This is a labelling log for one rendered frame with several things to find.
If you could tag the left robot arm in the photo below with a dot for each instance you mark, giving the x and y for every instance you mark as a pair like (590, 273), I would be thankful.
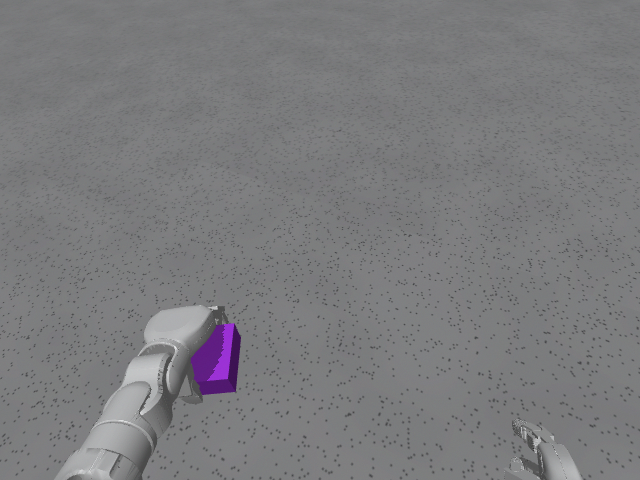
(135, 416)

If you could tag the right robot hand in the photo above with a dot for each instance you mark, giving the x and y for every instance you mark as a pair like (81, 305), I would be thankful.
(554, 460)

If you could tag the left robot hand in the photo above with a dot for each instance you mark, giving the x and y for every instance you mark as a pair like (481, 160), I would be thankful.
(191, 326)

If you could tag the small box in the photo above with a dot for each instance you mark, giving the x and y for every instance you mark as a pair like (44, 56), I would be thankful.
(215, 364)

